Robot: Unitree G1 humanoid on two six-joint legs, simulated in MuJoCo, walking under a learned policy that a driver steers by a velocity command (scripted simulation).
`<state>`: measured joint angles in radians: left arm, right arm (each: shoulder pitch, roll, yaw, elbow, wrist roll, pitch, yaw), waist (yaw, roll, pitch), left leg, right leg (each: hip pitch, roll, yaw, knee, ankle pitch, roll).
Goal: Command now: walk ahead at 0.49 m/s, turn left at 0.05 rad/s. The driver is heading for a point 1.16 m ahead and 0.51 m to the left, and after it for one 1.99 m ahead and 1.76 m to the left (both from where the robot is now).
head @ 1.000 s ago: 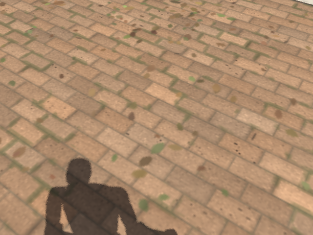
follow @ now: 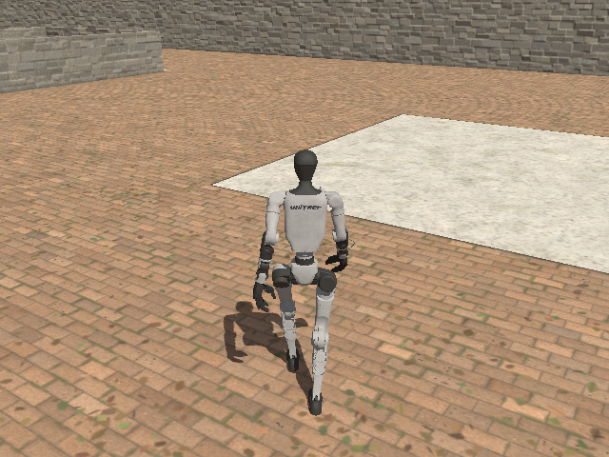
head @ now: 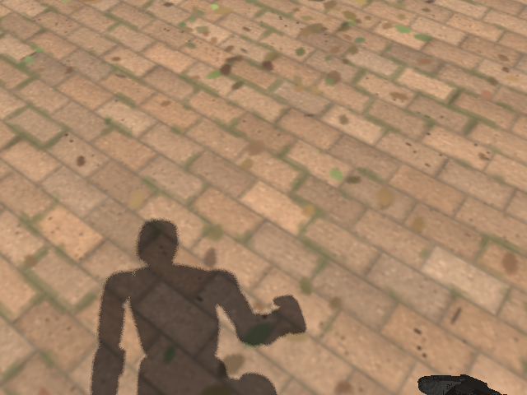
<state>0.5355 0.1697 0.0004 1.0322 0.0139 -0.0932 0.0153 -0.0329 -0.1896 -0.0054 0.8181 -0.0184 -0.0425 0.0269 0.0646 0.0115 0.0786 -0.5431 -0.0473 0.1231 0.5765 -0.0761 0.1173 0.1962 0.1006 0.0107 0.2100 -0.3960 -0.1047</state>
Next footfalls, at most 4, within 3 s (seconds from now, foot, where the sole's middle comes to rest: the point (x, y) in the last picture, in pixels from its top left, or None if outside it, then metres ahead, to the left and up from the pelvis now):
0.04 left None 0.19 0.05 -0.76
0.58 right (330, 367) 0.50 -0.08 -0.76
1.10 left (212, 306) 0.65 0.23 -0.76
1.66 right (186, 202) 0.99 0.35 -0.76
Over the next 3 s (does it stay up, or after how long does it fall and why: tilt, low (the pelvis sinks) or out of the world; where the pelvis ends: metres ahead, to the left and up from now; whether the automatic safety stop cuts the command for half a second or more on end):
stays up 0.99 0.51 0.02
